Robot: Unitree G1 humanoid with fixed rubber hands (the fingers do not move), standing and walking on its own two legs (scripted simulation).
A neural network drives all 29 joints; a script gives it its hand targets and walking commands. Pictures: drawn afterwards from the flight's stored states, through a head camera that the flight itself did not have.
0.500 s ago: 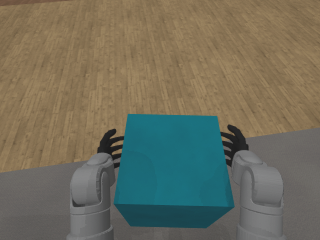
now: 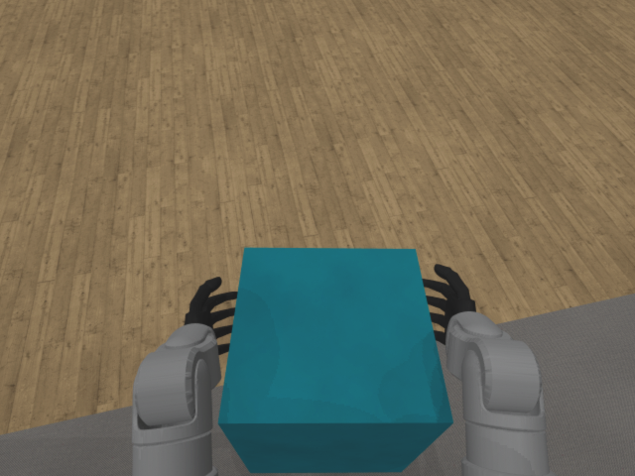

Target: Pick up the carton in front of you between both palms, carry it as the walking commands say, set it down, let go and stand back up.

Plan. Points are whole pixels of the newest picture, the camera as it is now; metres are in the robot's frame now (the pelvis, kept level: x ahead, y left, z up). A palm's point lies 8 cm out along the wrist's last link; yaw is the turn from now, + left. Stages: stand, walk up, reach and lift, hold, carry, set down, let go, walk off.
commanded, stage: carry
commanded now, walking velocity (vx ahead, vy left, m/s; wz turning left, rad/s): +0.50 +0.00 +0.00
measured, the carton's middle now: (328, 367) +0.26 +0.00 -0.02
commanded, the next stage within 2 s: none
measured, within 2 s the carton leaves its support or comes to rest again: neither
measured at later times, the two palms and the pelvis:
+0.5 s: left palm (239, 111) +0.62 +0.13 +0.13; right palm (419, 98) +0.66 -0.16 +0.13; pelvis +0.34 -0.04 +0.00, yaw +4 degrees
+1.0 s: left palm (250, 5) +1.05 +0.16 +0.14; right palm (380, 4) +1.04 -0.14 +0.14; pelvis +0.65 +0.01 +0.01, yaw +1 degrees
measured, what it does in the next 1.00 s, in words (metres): walks ahead: right foot, then left foot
